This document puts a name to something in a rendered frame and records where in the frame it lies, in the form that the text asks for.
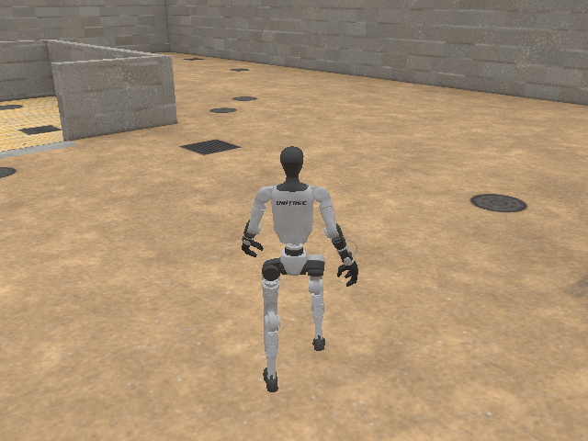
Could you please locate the right robot upper arm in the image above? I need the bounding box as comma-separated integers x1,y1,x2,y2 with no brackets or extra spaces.
311,186,339,239

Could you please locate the robot right hand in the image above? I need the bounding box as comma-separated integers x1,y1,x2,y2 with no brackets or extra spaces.
337,261,358,287

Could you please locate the robot right forearm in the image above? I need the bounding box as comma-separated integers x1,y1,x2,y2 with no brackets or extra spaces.
332,223,355,266

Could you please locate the robot left forearm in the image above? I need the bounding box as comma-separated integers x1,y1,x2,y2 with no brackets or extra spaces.
242,220,256,245

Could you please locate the robot left hand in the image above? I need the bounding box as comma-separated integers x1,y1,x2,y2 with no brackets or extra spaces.
242,240,264,257

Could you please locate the humanoid robot head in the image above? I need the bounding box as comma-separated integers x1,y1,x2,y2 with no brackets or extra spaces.
277,146,308,192

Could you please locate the right robot thigh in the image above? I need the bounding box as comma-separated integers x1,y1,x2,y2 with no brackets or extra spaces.
306,254,325,295

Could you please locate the left robot upper arm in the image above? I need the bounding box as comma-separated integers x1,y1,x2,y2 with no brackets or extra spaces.
247,186,274,234

